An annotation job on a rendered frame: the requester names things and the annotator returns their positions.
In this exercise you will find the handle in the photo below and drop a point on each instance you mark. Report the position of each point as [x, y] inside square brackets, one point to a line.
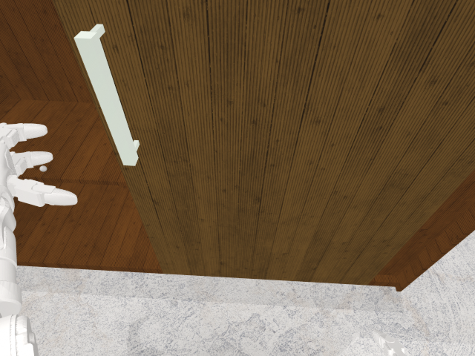
[93, 57]

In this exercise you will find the left robot forearm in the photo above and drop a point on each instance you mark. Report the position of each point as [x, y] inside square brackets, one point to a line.
[10, 292]

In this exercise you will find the left robot hand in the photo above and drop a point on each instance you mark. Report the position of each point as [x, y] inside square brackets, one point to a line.
[28, 190]

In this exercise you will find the wardrobe door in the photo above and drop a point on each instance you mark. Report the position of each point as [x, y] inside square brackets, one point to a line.
[300, 140]
[453, 207]

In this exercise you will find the right robot hand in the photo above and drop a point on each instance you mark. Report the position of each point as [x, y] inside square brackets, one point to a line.
[390, 346]

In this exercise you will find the left robot upper arm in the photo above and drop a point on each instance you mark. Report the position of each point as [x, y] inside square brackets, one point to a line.
[16, 337]

